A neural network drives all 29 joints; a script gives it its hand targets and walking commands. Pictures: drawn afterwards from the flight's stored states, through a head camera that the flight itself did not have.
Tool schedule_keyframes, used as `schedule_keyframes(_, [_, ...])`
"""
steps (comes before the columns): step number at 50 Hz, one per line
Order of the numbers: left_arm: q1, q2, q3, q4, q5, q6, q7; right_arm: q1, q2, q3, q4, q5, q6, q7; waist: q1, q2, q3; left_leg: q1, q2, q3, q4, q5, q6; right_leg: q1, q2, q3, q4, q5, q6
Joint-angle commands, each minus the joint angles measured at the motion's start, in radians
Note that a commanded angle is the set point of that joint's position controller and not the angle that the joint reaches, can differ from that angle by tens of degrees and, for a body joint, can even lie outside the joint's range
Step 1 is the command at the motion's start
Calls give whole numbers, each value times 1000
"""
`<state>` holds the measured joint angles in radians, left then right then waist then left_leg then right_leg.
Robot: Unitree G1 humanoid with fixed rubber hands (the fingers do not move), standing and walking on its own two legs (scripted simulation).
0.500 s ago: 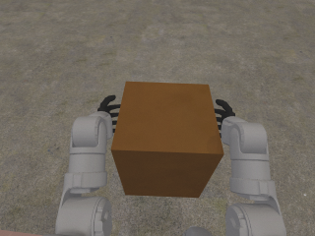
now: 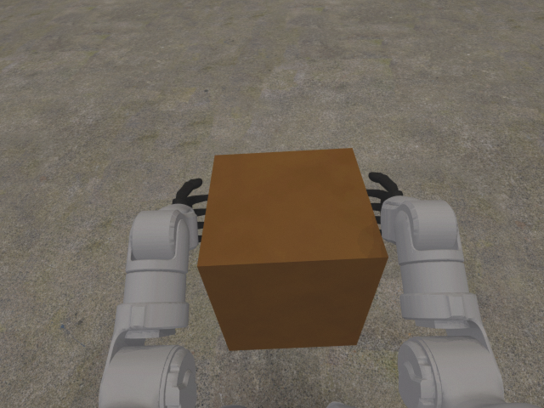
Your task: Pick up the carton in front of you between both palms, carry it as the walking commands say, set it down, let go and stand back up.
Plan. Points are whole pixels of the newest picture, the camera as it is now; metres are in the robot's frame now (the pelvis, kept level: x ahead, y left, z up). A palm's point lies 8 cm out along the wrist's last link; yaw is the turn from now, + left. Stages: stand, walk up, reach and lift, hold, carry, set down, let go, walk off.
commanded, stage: carry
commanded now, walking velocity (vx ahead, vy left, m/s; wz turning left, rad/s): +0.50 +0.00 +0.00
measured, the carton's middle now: (288, 253) +0.34 +0.01 +0.02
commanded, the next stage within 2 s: none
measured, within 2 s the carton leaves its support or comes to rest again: neither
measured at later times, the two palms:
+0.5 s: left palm (221, 87) +0.68 +0.14 +0.12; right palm (371, 89) +0.66 -0.16 +0.12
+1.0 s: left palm (258, 53) +0.89 +0.08 +0.08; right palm (378, 49) +0.90 -0.22 +0.08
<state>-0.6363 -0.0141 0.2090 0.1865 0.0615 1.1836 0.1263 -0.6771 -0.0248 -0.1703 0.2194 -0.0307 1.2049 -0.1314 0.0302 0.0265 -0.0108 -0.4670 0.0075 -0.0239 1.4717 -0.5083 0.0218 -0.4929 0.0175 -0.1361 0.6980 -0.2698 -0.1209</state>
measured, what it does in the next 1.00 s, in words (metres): walks ahead: left foot, then right foot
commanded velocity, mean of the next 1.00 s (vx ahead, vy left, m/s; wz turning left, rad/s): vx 0.50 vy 0.00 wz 0.00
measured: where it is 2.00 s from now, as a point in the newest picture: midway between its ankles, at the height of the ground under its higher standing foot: (306, 180)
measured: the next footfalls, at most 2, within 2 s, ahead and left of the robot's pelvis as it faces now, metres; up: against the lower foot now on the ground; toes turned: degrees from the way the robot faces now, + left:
left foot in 0.36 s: +0.42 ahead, +0.07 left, +0.00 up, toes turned +5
right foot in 0.86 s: +0.73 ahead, -0.16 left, +0.00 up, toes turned -12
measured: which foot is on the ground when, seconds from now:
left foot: up 0.00-0.34, down 0.36-0.86, up 0.88-1.00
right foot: down 0.00-0.38, up 0.40-0.84, down 0.86-1.00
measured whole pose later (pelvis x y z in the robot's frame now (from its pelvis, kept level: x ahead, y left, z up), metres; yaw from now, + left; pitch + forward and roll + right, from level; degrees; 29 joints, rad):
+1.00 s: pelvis +0.63 -0.07 +0.02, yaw +1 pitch +4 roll +0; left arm -0.15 -0.13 0.10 -0.18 0.11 1.16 0.10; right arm -0.13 0.13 -0.13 -0.21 -0.13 1.18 -0.08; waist 0.01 0.03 -0.11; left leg -0.40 0.06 0.06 1.13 -0.37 0.02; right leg -0.36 -0.03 -0.25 0.46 -0.17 -0.08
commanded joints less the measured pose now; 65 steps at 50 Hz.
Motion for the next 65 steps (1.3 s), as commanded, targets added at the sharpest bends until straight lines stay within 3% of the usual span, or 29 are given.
schedule_keyframes(1, [-843,-1143,-624,-273,-509,-25,-246,-761,1182,577,-255,404,-50,184,7,-135,-500,-267,69,-7,-80,148,6,521,-299,487,-285,181,-94])
schedule_keyframes(5, [-716,-1170,-686,-282,-499,-51,-253,-596,1183,614,-262,344,-83,170,31,-126,-536,-415,73,29,-208,150,7,668,-272,380,-208,519,-120])
schedule_keyframes(9, [-640,-1167,-747,-281,-487,-93,-269,-513,1158,659,-274,308,-126,184,45,-104,-506,-432,54,77,-429,298,22,718,-234,292,-208,720,-85])
schedule_keyframes(13, [-589,-1128,-784,-279,-471,-122,-275,-486,1114,697,-301,304,-151,198,63,-109,-426,-245,-28,179,-822,482,38,703,-167,173,-229,877,-36])
schedule_keyframes(15, [-569,-1099,-789,-283,-467,-127,-270,-487,1083,706,-324,313,-151,203,39,-146,-435,-47,-86,230,-967,548,59,679,-162,123,-179,1025,-1])
schedule_keyframes(16, [-566,-1081,-790,-293,-467,-127,-267,-490,1067,706,-337,319,-148,205,4,-169,-470,96,-94,229,-1014,572,69,658,-168,99,-100,1063,26])
schedule_keyframes(17, [-573,-1062,-788,-303,-468,-123,-263,-485,1052,703,-345,325,-143,207,-43,-154,-515,296,-75,229,-1088,628,74,581,-158,46,25,991,55])
schedule_keyframes(18, [-573,-1038,-782,-306,-460,-116,-259,-477,1028,698,-349,329,-133,212,-68,-98,-556,536,55,82,-1052,642,89,383,-149,54,182,673,70])
schedule_keyframes(19, [-556,-1033,-774,-283,-453,-97,-255,-473,989,679,-322,322,-122,213,-57,126,-675,856,381,-335,-942,888,230,75,-58,80,411,-19,110])
schedule_keyframes(20, [-512,-991,-748,-255,-442,-80,-252,-416,982,666,-272,326,-115,215,-90,213,-712,964,419,-568,-1043,717,341,-137,62,131,631,-295,128])
schedule_keyframes(21, [-524,-997,-742,-252,-437,-71,-247,-412,997,676,-280,336,-106,221,-78,159,-649,924,384,-493,-1069,623,303,-223,0,168,654,-249,99])
schedule_keyframes(23, [-544,-1022,-721,-270,-420,-60,-242,-497,1056,697,-336,378,-90,237,-67,28,-519,746,320,-323,-1121,714,205,-220,-60,151,500,-137,98])
schedule_keyframes(24, [-527,-1036,-710,-271,-409,-53,-237,-526,1083,705,-361,399,-80,244,-60,14,-490,673,304,-269,-1152,702,178,-177,-75,149,420,-105,107])
schedule_keyframes(28, [-395,-1066,-693,-268,-342,-27,-222,-469,1116,698,-405,410,-38,273,-45,68,-463,637,265,-128,-1208,746,139,-119,-63,78,195,-68,144])
schedule_keyframes(32, [-276,-1094,-719,-294,-295,-10,-226,-317,1120,683,-388,370,-8,308,-47,113,-389,641,229,-21,-1230,784,111,-154,-69,20,31,77,160])
schedule_keyframes(39, [-175,-1084,-803,-397,-330,11,-269,-114,1078,707,-420,310,-10,320,-56,153,-238,580,213,82,-1233,793,84,-62,-60,-51,-201,250,127])
schedule_keyframes(41, [-105,-1076,-803,-401,-336,14,-284,-49,1067,718,-436,291,-13,316,-46,153,-249,552,213,117,-1142,898,59,80,-37,-85,-260,247,110])
schedule_keyframes(42, [-53,-1071,-797,-392,-334,13,-290,-20,1076,725,-441,287,-12,316,-30,119,-290,499,182,169,-1016,920,37,240,1,-133,-304,214,106])
schedule_keyframes(43, [-12,-1074,-790,-386,-332,11,-297,17,1078,725,-444,285,-12,316,-19,67,-358,369,151,200,-855,812,10,458,-34,-100,-279,149,98])
schedule_keyframes(44, [18,-1069,-782,-389,-330,10,-303,19,1072,734,-463,287,-11,318,-5,-105,-431,179,105,203,-589,493,-23,630,-273,247,-337,-19,45])
schedule_keyframes(45, [0,-1069,-779,-376,-331,-4,-309,-9,1086,756,-499,303,-7,317,-13,-355,-447,-154,-34,148,-345,66,-44,819,-464,626,-431,-58,-90])
schedule_keyframes(46, [15,-1093,-784,-398,-347,-10,-311,-34,1092,769,-518,315,-14,318,-13,-305,-420,-225,16,35,-224,33,-14,756,-456,640,-467,16,-97])
schedule_keyframes(47, [5,-1114,-791,-425,-354,-18,-311,-51,1115,782,-533,329,-23,320,-11,-232,-402,-236,60,22,-194,64,3,690,-419,532,-453,94,-82])
schedule_keyframes(48, [-5,-1131,-800,-454,-360,-24,-311,-50,1128,790,-546,338,-33,319,-15,-121,-394,-220,96,14,-220,123,9,624,-399,448,-452,102,-57])
schedule_keyframes(49, [-12,-1138,-811,-477,-366,-29,-311,-31,1133,798,-554,339,-41,318,-20,-69,-377,-192,128,8,-281,178,6,547,-383,370,-478,89,-31])
schedule_keyframes(51, [13,-1133,-822,-492,-370,-35,-310,18,1152,804,-550,336,-50,312,-21,-103,-372,-139,129,43,-391,241,-9,478,-346,263,-526,27,-9])
schedule_keyframes(54, [71,-1102,-831,-501,-371,-38,-319,101,1142,806,-536,311,-62,303,-19,-132,-327,-162,127,89,-568,294,-37,484,-327,181,-580,36,-20])
schedule_keyframes(59, [89,-1038,-830,-540,-371,-30,-322,125,1096,806,-571,302,-57,292,-14,-129,-237,-196,104,159,-805,439,-46,545,-277,75,-568,244,-1])
schedule_keyframes(65, [99,-949,-798,-568,-348,15,-300,103,1001,789,-631,315,-4,283,-12,-160,-138,-162,69,212,-940,483,-7,608,-263,9,-511,454,12])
